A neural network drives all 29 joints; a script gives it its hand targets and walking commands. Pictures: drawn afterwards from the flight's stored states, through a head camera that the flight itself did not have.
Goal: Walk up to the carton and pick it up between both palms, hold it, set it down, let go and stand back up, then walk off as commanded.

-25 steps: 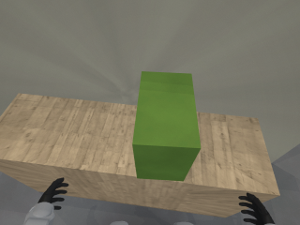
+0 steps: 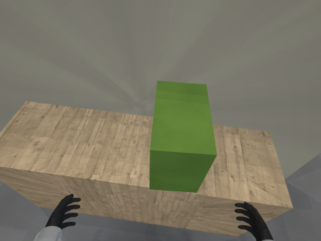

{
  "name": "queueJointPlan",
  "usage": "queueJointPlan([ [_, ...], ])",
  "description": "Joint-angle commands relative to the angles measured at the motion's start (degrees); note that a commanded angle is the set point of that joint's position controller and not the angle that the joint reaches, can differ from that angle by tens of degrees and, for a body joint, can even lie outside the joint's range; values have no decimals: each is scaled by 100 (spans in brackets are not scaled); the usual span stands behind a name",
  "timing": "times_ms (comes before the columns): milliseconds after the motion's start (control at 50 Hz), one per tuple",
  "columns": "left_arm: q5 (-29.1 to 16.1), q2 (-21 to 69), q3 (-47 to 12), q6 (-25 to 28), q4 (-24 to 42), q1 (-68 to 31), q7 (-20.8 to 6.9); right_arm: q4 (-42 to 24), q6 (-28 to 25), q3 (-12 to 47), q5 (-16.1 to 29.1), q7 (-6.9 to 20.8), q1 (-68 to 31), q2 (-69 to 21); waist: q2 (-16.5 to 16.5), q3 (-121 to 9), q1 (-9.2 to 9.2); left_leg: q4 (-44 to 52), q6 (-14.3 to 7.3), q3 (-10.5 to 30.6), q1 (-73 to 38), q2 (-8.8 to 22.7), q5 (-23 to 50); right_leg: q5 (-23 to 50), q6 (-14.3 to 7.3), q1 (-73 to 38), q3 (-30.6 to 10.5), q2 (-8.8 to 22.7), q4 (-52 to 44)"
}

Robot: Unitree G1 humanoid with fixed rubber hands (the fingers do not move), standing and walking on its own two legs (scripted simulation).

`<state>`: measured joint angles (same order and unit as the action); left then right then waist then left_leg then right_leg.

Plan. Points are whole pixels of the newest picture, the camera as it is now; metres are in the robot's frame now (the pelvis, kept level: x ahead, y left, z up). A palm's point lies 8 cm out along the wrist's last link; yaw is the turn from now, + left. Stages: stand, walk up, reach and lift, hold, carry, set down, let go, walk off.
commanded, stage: reach and lift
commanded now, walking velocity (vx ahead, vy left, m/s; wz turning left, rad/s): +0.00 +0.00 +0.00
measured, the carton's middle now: (177, 137) +0.45 -0.06 -0.08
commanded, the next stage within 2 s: none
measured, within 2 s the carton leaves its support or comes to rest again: neither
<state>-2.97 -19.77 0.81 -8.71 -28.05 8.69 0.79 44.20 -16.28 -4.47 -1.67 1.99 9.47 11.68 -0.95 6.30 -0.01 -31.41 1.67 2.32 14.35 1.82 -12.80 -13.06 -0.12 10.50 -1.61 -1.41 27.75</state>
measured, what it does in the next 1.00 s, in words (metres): stands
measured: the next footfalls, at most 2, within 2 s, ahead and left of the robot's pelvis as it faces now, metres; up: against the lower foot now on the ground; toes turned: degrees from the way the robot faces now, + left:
none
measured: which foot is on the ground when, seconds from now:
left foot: down 0.00-1.00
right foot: down 0.00-1.00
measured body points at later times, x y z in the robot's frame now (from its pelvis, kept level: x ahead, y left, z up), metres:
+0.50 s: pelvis +0.02 -0.02 +0.00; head +0.03 -0.01 +0.45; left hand +0.23 +0.23 -0.05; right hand +0.21 -0.24 -0.05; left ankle +0.05 +0.13 -0.73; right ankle +0.03 -0.13 -0.73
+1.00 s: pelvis +0.05 -0.01 +0.00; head +0.06 +0.01 +0.45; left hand +0.23 +0.21 -0.04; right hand +0.23 -0.20 -0.04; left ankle +0.05 +0.13 -0.73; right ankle +0.03 -0.13 -0.73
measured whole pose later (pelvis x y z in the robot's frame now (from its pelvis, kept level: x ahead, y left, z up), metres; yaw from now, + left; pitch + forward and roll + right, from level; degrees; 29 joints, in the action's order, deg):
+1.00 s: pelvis +0.05 -0.01 +0.00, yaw +0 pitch -3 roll -1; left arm -6.6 -13.6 -5.3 27.4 -28.1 16.7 3.0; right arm 42.6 -38.3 1.9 6.4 2.0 11.6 6.7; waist -0.8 4.6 0.0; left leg -28.9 1.6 2.2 10.8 2.1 -15.4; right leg -15.5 -0.2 6.7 -1.3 -1.4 24.8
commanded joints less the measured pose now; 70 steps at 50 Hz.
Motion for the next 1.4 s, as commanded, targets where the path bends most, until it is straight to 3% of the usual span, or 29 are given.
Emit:
queueJointPlan([
  [0, -370, 394, -466, 607, 1085, -537, 401, -1080, -185, -731, 160, 168, -679, 1143, 1017, -1161, -157, 1743, -248, -432, 352, 337, -1817, -173, -189, -926, 681, -338, -137],
  [40, -350, 443, -490, 744, 1055, -565, 451, -1145, -206, -683, 224, 204, -764, 1110, 1069, -1158, -127, 1790, -259, -418, 585, 367, -1924, -85, -158, -1191, 660, -353, -58],
  [160, -385, 401, -468, 1128, 751, -626, 476, -1378, -211, -388, 298, 195, -764, 671, 562, -929, 33, 1432, -259, -622, 406, 44, -1582, -692, -158, -831, 367, -144, -333],
  [280, -604, 130, -338, 1506, 645, -723, 363, -1862, -270, 25, 505, -22, -472, 2, -393, -864, 178, 523, -150, -721, -1410, -483, -583, -1728, -319, 1127, -119, 486, -1126],
  [300, -654, 101, -335, 1584, 640, -749, 345, -1923, -296, 49, 558, -52, -461, -49, -405, -886, 186, 496, -127, -707, -1523, -475, -496, -1702, -303, 1246, -122, 521, -1155],
  [380, -695, 259, -446, 1970, 564, -671, 337, -1816, -471, 46, 614, -92, -501, -154, 6, -938, 207, 910, -107, -717, -1045, -260, -418, -950, -82, 502, 43, 205, -914],
  [440, -686, 329, -489, 2263, 458, -400, 290, -1594, -639, 114, 716, -120, -325, -151, 102, -974, 163, 902, -48, -657, -1049, -229, -133, -417, -63, 271, 53, 146, -798],
  [560, -503, 606, -691, 2937, 555, 618, 127, -1060, -1407, 242, 1021, -201, 319, -113, 355, -1475, 26, 609, 244, -405, -1808, -183, 2057, 1494, -61, -183, 191, -57, -664],
  [620, -388, 650, -744, 3282, 661, 921, 83, -843, -1900, 327, 1164, -204, 380, -23, 518, -1680, 14, 507, 363, -282, -2033, -164, 2959, 2055, -83, -382, 240, -147, -625],
  [700, -392, 678, -885, 3687, 1025, 896, 110, -836, -2414, 443, 1345, -159, 252, 59, 683, -1697, 77, 481, 447, -223, -2040, -152, 3399, 2132, -114, -347, 270, -213, -626],
  [800, -448, 770, -1007, 4034, 1227, 581, 256, -759, -2659, 598, 1550, -19, -67, 69, 779, -1551, 178, 519, 464, -248, -1708, -109, 2930, 1669, -182, -149, 222, -196, -600],
  [920, -587, 919, -1146, 3972, 937, -257, 393, -822, -2380, 597, 1525, 93, -807, 161, 692, -1214, 155, 748, 365, -351, -1118, -71, 1233, 396, -263, 176, 162, -112, -626],
  [1000, -848, 890, -1294, 3692, 670, -1144, 528, -1013, -1952, 360, 1265, 98, -1421, 194, 457, -1054, -32, 1020, 228, -456, -591, -89, -328, -628, -247, 347, 134, 6, -702],
  [1080, -957, 893, -1246, 3364, 358, -1521, 679, -1213, -1548, 226, 1049, 27, -1707, 182, 262, -1161, -65, 1132, 98, -592, -264, -146, -746, -806, -166, 317, 147, 27, -688],
  [1140, -895, 890, -1041, 3085, 211, -1559, 733, -1294, -1290, 206, 923, -93, -1794, 150, 110, -1215, 9, 1154, 63, -662, -293, -172, -613, -640, -79, 259, 158, 44, -735],
  [1240, -774, 879, -778, 2651, -3, -1935, 670, -1405, -977, 233, 940, -281, -2288, 156, -24, -1467, 55, 1036, 32, -645, -391, -217, 203, 396, 76, 26, 123, 48, -660],
  [1380, -503, 1029, -528, 2347, 1002, -2057, 583, -1606, -897, 315, 1252, -401, -2327, 380, 242, -2311, 64, 741, 272, -494, -1058, -251, 2327, 2722, 138, -616, 134, -96, -384],
])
